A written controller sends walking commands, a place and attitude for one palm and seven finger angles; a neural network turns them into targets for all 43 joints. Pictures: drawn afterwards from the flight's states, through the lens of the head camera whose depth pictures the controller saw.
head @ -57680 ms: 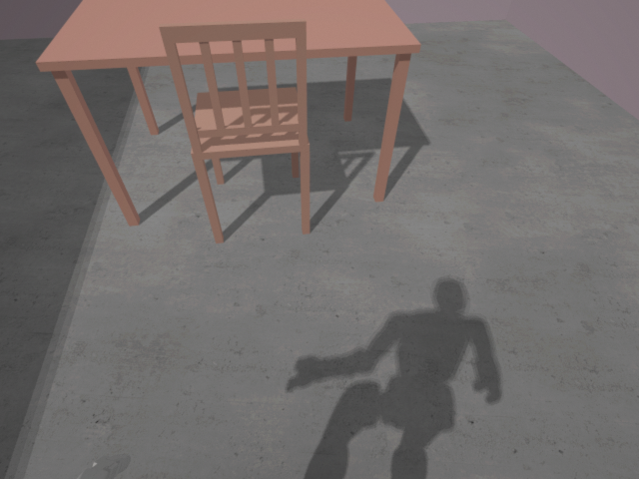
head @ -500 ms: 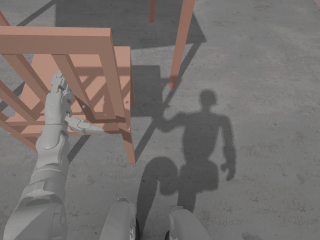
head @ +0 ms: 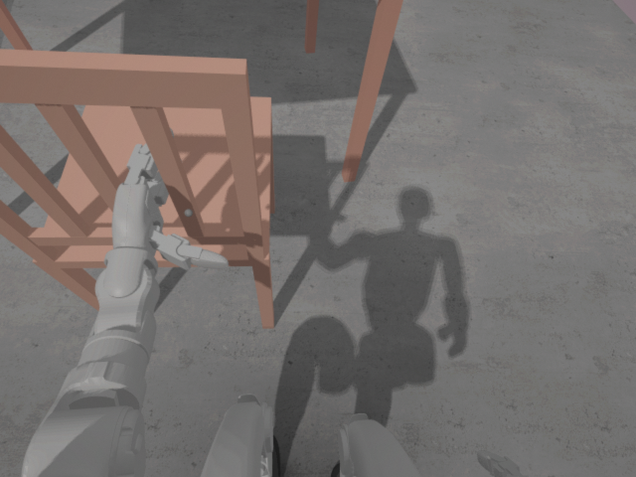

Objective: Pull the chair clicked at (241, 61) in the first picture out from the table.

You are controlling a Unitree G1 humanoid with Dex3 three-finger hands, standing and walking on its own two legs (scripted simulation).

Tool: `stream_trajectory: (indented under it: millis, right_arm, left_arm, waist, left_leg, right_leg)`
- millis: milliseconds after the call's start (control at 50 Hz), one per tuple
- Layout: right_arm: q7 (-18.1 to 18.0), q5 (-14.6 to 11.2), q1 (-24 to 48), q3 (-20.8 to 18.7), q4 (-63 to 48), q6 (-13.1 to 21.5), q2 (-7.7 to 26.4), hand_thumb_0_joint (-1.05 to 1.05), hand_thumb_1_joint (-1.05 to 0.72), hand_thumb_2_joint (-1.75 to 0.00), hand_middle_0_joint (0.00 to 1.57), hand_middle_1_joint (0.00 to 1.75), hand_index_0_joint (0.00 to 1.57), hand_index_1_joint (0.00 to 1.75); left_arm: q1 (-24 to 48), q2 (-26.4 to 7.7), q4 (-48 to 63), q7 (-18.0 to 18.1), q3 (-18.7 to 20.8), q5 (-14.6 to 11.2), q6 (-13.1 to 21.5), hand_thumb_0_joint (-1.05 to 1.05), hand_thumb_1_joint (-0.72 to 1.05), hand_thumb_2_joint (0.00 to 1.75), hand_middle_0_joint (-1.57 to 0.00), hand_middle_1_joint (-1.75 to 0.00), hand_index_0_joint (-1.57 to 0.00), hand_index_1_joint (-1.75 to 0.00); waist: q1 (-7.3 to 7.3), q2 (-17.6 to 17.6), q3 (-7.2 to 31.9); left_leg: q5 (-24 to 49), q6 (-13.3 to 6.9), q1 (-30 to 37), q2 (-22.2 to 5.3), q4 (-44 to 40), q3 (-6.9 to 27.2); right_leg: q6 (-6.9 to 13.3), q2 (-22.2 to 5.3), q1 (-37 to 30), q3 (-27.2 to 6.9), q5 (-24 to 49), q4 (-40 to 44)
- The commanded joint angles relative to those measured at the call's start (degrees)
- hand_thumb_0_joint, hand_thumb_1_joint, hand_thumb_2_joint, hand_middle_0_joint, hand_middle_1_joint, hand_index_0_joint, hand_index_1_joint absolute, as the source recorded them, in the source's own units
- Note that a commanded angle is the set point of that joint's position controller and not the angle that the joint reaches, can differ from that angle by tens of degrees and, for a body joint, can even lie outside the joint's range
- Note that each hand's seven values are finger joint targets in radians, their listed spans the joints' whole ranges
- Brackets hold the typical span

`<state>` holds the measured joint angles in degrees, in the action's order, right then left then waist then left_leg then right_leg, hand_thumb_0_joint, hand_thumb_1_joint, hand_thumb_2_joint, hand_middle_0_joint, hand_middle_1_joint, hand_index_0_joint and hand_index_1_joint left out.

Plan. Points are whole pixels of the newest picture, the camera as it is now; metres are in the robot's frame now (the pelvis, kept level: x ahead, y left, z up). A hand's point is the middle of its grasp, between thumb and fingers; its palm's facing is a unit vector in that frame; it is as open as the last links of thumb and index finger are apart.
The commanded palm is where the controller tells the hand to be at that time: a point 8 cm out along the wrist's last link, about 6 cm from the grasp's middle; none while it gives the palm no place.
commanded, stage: hook a spindle and tug to test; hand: left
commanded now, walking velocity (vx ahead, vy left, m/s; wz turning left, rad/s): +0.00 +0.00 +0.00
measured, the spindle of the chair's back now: (105, 180) +0.48 +0.27 +0.03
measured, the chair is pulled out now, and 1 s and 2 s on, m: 0.29 0.31 0.39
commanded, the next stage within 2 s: step backward, pulling the chair out in 1.24 s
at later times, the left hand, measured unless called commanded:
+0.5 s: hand (189, 204) +0.45 +0.16 +0.03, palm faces +0.06 -1.00 -0.03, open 7.9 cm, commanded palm +0.42 +0.20 +0.03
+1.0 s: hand (186, 216) +0.43 +0.16 +0.03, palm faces +0.03 -1.00 -0.02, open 5.7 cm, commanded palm +0.39 +0.21 +0.03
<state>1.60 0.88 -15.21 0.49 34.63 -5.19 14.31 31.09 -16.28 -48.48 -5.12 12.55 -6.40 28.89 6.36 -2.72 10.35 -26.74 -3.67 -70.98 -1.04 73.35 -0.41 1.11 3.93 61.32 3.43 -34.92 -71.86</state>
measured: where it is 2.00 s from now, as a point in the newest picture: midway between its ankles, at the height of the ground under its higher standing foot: outside the picture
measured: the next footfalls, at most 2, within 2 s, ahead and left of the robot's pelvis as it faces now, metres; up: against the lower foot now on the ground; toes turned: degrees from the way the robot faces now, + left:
none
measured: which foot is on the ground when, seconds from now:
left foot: down 0.00-1.00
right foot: down 0.00-1.00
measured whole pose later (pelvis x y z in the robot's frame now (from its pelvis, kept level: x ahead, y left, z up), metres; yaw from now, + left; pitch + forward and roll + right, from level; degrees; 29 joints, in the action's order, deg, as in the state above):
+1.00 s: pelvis +0.03 -0.01 +0.01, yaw -1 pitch +25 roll -3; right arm 2.7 0.1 -14.8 -0.1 32.4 -5.0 14.1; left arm 19.9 -15.4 -35.7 -6.5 12.5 -10.0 26.3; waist 5.6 -2.2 10.6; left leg -29.0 -3.2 -67.6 -1.5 71.4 -1.5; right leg 1.5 4.4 58.5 1.9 -36.4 -69.7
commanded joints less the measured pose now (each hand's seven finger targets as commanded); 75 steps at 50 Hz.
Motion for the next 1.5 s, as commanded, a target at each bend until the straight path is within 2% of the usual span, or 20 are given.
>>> stream_trajectory:
  millis: [0, 60, 120, 220, 320, 380, 520, 660, 760, 860, 900, 1080, 1180, 1300, 1320, 1340, 1360, 1400, 1440, 1480]
  right_arm:
    - [-0.6, 0.2, -5.3, -3.5, -4.9, 0.8, 10.0, 0.00, -0.90, -0.90, 0.20, 0.30, 0.20, 0.30]
    - [-0.8, 0.2, -5.5, -3.4, -4.7, 0.6, 10.0, 0.00, -0.90, -0.90, 0.20, 0.30, 0.20, 0.30]
    - [-0.7, 0.3, -5.5, -3.4, -4.7, 0.7, 9.6, 0.00, -0.90, -0.90, 0.20, 0.30, 0.20, 0.30]
    - [-0.8, 0.1, -5.9, -3.4, -4.4, 0.7, 9.8, 0.00, -0.90, -0.90, 0.20, 0.30, 0.20, 0.30]
    - [-0.6, -0.4, -5.8, -3.6, -4.4, 0.7, 9.4, 0.00, -0.90, -0.90, 0.20, 0.30, 0.20, 0.30]
    - [-0.8, -0.3, -6.1, -3.5, -4.1, 0.6, 9.6, 0.00, -0.90, -0.90, 0.20, 0.30, 0.20, 0.30]
    - [-0.5, -0.4, -6.0, -3.5, -4.6, 0.8, 9.4, 0.00, -0.90, -0.90, 0.20, 0.30, 0.20, 0.30]
    - [0.1, -0.7, -5.4, -3.7, -6.1, 0.9, 9.1, 0.00, -0.90, -0.90, 0.20, 0.30, 0.20, 0.30]
    - [0.5, -0.8, -5.1, -3.8, -7.0, 1.2, 8.8, 0.00, -0.90, -0.90, 0.20, 0.30, 0.20, 0.30]
    - [0.5, -0.9, -4.9, -3.8, -7.0, 1.3, 9.0, 0.00, -0.90, -0.90, 0.20, 0.30, 0.20, 0.30]
    - [0.5, -0.7, -4.7, -4.0, -7.2, 1.6, 9.0, 0.00, -0.90, -0.90, 0.20, 0.30, 0.20, 0.30]
    - [0.6, -1.0, -3.9, -4.2, -8.4, 1.6, 8.9, 0.00, -0.90, -0.90, 0.20, 0.30, 0.20, 0.30]
    - [0.4, -0.9, -3.1, -4.0, -8.2, 1.6, 8.9, 0.00, -0.90, -0.90, 0.20, 0.30, 0.20, 0.30]
    - [0.0, -0.7, -3.1, -4.0, -7.6, 1.9, 9.1, 0.00, -0.90, -0.90, 0.20, 0.30, 0.20, 0.30]
    - [-0.1, -0.8, -2.8, -4.1, -7.6, 2.0, 8.8, 0.00, -0.90, -0.90, 0.20, 0.30, 0.20, 0.30]
    - [-2.2, -3.8, -6.0, -3.3, -11.7, -1.5, 8.5, 0.00, -0.90, -0.90, 0.20, 0.30, 0.20, 0.30]
    - [-3.7, -4.2, -5.5, -3.1, -12.9, -1.8, 7.0, 0.00, -0.90, -0.90, 0.20, 0.30, 0.20, 0.30]
    - [-5.2, -4.3, -4.7, -2.4, -12.9, -2.1, 7.3, 0.00, -0.90, -0.90, 0.20, 0.30, 0.20, 0.30]
    - [-6.2, -4.3, -3.8, -1.7, -10.7, -3.7, 7.2, 0.00, -0.90, -0.90, 0.20, 0.30, 0.20, 0.30]
    - [-6.7, -4.6, -3.2, -1.4, -9.3, -4.1, 7.8, 0.00, -0.90, -0.90, 0.20, 0.30, 0.20, 0.30]
  left_arm:
    - [20.1, -8.3, 11.5, 1.0, 1.6, -0.5, 3.6, 0.00, -0.50, 0.30, -0.31, -0.85, -0.31, -0.85]
    - [21.0, -10.9, 10.9, 1.1, 3.6, -0.3, 4.0, 0.00, -0.39, 0.35, -0.36, -1.01, -0.36, -1.01]
    - [22.5, -8.8, 11.7, 1.1, 1.7, -0.1, 4.7, 0.00, -0.22, 0.42, -0.41, -1.18, -0.41, -1.18]
    - [22.1, -10.5, 10.9, -0.1, 2.7, -0.4, 4.4, 0.00, 0.06, 0.54, -0.50, -1.45, -0.50, -1.45]
    - [19.4, -7.8, 12.6, -1.4, 0.7, -1.6, 3.6, 0.00, 0.34, 0.66, -0.50, -1.45, -0.50, -1.45]
    - [18.8, -10.8, 13.0, -1.3, 2.5, -1.3, 3.5, 0.00, 0.51, 0.73, -0.50, -1.45, -0.50, -1.45]
    - [14.4, -11.9, 14.1, -2.0, 4.1, -2.0, 3.5, 0.00, 0.90, 0.90, -0.50, -1.45, -0.50, -1.45]
    - [6.9, -9.0, 18.9, -2.7, 2.5, -3.5, 2.5, 0.00, 0.90, 0.90, -0.50, -1.45, -0.50, -1.45]
    - [0.2, -8.8, 22.8, -2.1, 2.6, -3.5, 1.8, 0.00, 0.90, 0.90, -0.50, -1.45, -0.50, -1.45]
    - [-1.1, -8.4, 21.6, -2.1, 2.6, -3.5, 1.6, 0.00, 0.90, 0.90, -0.50, -1.45, -0.50, -1.45]
    - [-1.3, -8.4, 24.1, -2.1, 2.4, -3.5, 2.1, 0.00, 0.90, 0.90, -0.50, -1.45, -0.50, -1.45]
    - [-7.7, -4.4, 27.9, -1.7, -0.8, -4.1, 0.5, 0.00, 0.90, 0.90, -0.50, -1.45, -0.50, -1.45]
    - [-5.1, -3.8, 27.6, -1.0, -2.2, -3.3, 0.5, 0.00, 0.90, 0.90, -0.50, -1.45, -0.50, -1.45]
    - [-1.5, -3.8, 27.7, -0.4, -2.4, -2.6, 1.5, 0.00, 0.90, 0.90, -0.50, -1.45, -0.50, -1.45]
    - [1.8, -2.0, 29.9, -0.3, -5.0, -2.4, 1.6, 0.00, 0.90, 0.90, -0.50, -1.45, -0.50, -1.45]
    - [13.1, -22.6, 40.6, 6.2, 4.2, 3.8, -4.3, 0.00, 0.90, 0.90, -0.50, -1.45, -0.50, -1.45]
    - [12.3, -16.2, 41.1, 8.6, 0.4, 3.6, -7.9, 0.00, 0.90, 0.90, -0.50, -1.45, -0.50, -1.45]
    - [3.6, -11.4, 36.3, 10.4, -1.8, 3.5, -12.7, 0.00, 0.90, 0.90, -0.50, -1.45, -0.50, -1.45]
    - [-3.1, -6.0, 23.3, 11.0, -6.1, 3.9, -17.1, 0.00, 0.90, 0.90, -0.50, -1.45, -0.50, -1.45]
    - [-0.6, -5.3, 16.2, 11.2, -7.6, 3.9, -19.0, 0.00, 0.90, 0.90, -0.50, -1.45, -0.50, -1.45]
  waist:
    - [1.09, -4.9, 24.0]
    - [0.91, -3.1, 24.2]
    - [1.48, -4.4, 25.2]
    - [1.28, -3.6, 26.2]
    - [1.16, -3.9, 26.5]
    - [0.73, -3.7, 25.5]
    - [-0.03, -2.8, 26.0]
    - [-1.31, -4.3, 27.7]
    - [-1.94, -2.1, 27.0]
    - [-1.31, -0.1, 23.6]
    - [-1.83, -3.4, 24.9]
    - [-2.60, -1.9, 26.0]
    - [-1.45, -0.9, 23.0]
    - [-1.32, -3.0, 24.1]
    - [-0.58, -4.5, 25.2]
    - [-4.38, -11.6, 40.9]
    - [-2.97, -14.4, 37.6]
    - [-2.76, -10.3, 33.0]
    - [-2.44, -2.5, 20.6]
    - [-2.20, 3.1, 13.9]
  left_leg:
    - [13.1, 2.8, 34.4, -0.9, -8.8, 8.0]
    - [12.9, 2.6, 32.4, -0.7, -8.1, 7.2]
    - [13.5, 2.5, 33.7, -0.8, -7.8, 7.3]
    - [14.4, 2.2, 31.8, -0.6, -6.9, 6.3]
    - [16.3, 2.2, 33.3, -0.6, -7.2, 6.0]
    - [16.8, 2.0, 31.5, -0.6, -7.0, 5.5]
    - [19.9, 1.9, 29.7, -0.3, -6.3, 4.4]
    - [24.2, 2.0, 32.1, -0.2, -7.0, 3.7]
    - [26.0, 2.0, 31.7, -0.3, -7.4, 3.2]
    - [24.5, 1.9, 29.0, -0.2, -7.1, 3.2]
    - [26.1, 2.2, 31.5, -0.3, -7.0, 3.4]
    - [28.5, 2.7, 35.9, -0.8, -8.3, 4.8]
    - [24.4, 2.5, 33.6, -0.7, -8.1, 4.9]
    - [24.0, 2.9, 35.6, -0.9, -7.9, 5.9]
    - [24.2, 3.0, 37.8, -1.0, -8.3, 6.1]
    - [24.9, 2.0, 58.2, -2.0, -20.1, 5.6]
    - [28.2, 1.9, 61.7, -0.8, -21.6, 5.5]
    - [33.8, 1.6, 59.9, -1.8, -23.5, 6.8]
    - [29.9, 0.1, 49.6, -3.3, -26.2, 7.1]
    - [24.6, -0.6, 43.1, -4.2, -29.1, 6.6]
  right_leg:
    - [1.1, -0.2, 4.5, -0.6, 12.6, 9.9]
    - [0.9, -0.1, 2.7, -1.2, 12.9, 10.1]
    - [0.8, -0.1, 3.7, -1.1, 13.1, 9.8]
    - [0.7, -0.1, 1.1, -1.9, 14.7, 10.1]
    - [0.8, 0.0, 0.1, -1.8, 16.5, 10.7]
    - [0.7, 0.0, -1.4, -2.2, 17.9, 10.7]
    - [0.4, -0.1, -4.9, -2.8, 23.3, 10.0]
    - [0.4, -0.3, -7.4, -2.7, 28.2, 10.1]
    - [0.2, -0.3, -9.8, -2.6, 31.8, 10.1]
    - [0.0, -0.3, -8.9, -2.6, 31.0, 9.8]
    - [0.4, -0.3, -7.7, -2.6, 30.9, 9.4]
    - [0.5, -0.3, -6.6, -1.1, 28.5, 9.9]
    - [0.4, -0.4, -4.5, -1.1, 25.3, 10.0]
    - [0.8, -0.3, -1.9, -0.8, 22.6, 9.4]
    - [0.8, -0.5, -1.2, -0.7, 22.2, 9.8]
    - [0.8, -3.9, -24.3, -5.6, 26.5, 18.6]
    - [0.6, -3.3, -24.8, -4.7, 32.3, 21.9]
    - [0.1, -3.5, -24.0, -4.4, 36.7, 22.7]
    - [-1.7, -3.9, -26.5, -4.9, 36.1, 26.2]
    - [-3.6, -5.5, -31.6, -6.5, 36.6, 30.3]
